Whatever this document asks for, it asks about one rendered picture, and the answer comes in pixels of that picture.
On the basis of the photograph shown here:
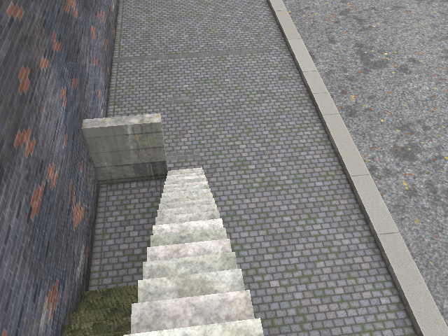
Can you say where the stairs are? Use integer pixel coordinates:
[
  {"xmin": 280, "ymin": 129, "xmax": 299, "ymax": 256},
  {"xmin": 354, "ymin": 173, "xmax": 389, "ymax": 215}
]
[{"xmin": 123, "ymin": 167, "xmax": 264, "ymax": 336}]

